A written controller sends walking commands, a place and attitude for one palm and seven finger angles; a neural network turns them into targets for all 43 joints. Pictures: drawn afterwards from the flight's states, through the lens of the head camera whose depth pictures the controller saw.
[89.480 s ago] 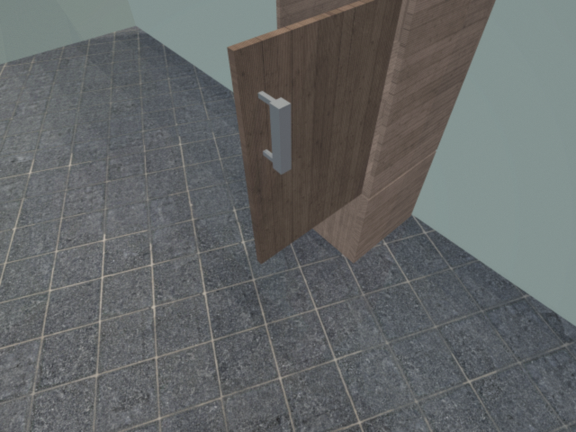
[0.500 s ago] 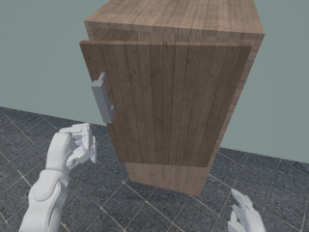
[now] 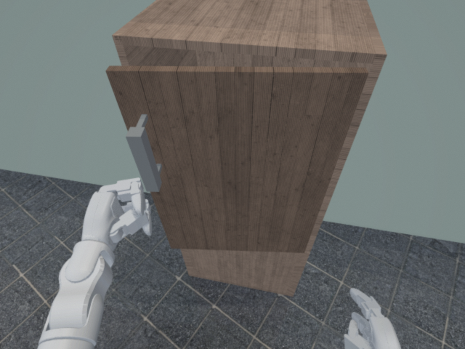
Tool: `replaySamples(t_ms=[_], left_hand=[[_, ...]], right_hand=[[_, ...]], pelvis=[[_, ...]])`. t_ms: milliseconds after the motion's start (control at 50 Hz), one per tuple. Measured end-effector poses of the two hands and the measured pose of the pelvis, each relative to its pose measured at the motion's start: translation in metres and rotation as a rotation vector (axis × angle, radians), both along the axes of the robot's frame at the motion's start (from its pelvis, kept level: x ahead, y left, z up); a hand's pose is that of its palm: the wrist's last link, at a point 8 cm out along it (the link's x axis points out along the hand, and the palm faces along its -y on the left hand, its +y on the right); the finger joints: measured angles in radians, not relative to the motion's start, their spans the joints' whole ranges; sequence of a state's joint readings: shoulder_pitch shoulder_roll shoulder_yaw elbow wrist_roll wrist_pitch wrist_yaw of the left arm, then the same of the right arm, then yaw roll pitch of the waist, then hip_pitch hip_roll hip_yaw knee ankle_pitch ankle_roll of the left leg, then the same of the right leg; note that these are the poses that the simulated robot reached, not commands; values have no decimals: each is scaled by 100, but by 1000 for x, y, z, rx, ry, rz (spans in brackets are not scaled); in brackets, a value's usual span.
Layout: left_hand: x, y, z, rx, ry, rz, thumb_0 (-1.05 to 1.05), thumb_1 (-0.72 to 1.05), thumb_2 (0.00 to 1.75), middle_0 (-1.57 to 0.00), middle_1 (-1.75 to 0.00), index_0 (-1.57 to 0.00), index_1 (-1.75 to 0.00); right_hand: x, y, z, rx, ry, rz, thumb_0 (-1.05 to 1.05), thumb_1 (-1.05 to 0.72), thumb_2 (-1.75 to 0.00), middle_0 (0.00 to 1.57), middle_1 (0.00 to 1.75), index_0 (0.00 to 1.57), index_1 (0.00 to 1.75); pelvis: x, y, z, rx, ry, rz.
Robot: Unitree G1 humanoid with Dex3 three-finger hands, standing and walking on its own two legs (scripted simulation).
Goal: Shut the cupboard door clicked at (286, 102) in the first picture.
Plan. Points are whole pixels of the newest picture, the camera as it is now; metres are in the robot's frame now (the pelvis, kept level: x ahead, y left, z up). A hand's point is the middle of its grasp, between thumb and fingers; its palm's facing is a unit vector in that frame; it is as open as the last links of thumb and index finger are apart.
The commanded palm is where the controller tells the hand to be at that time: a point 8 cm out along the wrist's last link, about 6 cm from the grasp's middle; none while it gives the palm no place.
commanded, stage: bring the fist close to the handle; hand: left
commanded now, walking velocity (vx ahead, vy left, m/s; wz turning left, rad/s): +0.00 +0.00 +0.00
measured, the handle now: (148, 153) +0.44 +0.20 +0.11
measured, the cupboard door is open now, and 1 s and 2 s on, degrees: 9 9 0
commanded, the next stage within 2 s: push the door shut along its arc in 0.58 s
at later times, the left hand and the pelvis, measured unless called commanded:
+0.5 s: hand (160, 193) +0.34 +0.15 +0.11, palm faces +0.04 -1.00 -0.04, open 3.1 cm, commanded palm +0.31 +0.20 +0.11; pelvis -0.01 +0.00 +0.00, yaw -1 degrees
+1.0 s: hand (168, 180) +0.36 +0.14 +0.12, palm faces -0.04 -1.00 -0.05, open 3.1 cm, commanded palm +0.35 +0.19 +0.11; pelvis -0.01 -0.01 +0.00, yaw +0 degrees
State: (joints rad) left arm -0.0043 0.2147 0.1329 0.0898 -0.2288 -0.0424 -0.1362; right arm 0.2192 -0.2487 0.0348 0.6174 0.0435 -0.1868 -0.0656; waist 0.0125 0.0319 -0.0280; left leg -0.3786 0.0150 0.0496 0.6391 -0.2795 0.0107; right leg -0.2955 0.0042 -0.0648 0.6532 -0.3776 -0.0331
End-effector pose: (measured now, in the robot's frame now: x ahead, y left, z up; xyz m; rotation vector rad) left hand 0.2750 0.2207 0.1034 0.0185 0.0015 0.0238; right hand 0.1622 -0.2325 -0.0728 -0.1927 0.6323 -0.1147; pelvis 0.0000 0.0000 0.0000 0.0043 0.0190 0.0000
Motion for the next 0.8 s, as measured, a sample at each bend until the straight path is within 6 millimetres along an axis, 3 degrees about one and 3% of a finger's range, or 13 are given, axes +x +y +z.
replaySamples(t_ms=[120,280,500,800], left_hand=[[14,-1,17,18,-83,17,2,89,90,-130,-150,-130,-150],[40,-20,4,6,16,-32,2,90,90,-130,-150,-130,-150],[41,-18,7,22,-26,19,2,89,90,-130,-150,-130,-150],[47,-26,10,24,-29,-11,2,89,90,-130,-150,-130,-150]], right_hand=[[-4,3,-3,4,14,12,1,-91,-90,20,30,20,30],[-21,3,-12,15,72,-17,1,-91,-90,20,30,20,30],[-36,-5,-16,21,119,-41,1,-91,-90,20,30,20,30],[-21,-9,-12,19,94,-34,1,-91,-90,20,30,20,30]], pelvis=[[-5,0,-1,-5,-5,7],[-9,3,0,-4,6,0],[-6,0,1,1,-2,-14],[-5,-5,1,4,0,-7]])
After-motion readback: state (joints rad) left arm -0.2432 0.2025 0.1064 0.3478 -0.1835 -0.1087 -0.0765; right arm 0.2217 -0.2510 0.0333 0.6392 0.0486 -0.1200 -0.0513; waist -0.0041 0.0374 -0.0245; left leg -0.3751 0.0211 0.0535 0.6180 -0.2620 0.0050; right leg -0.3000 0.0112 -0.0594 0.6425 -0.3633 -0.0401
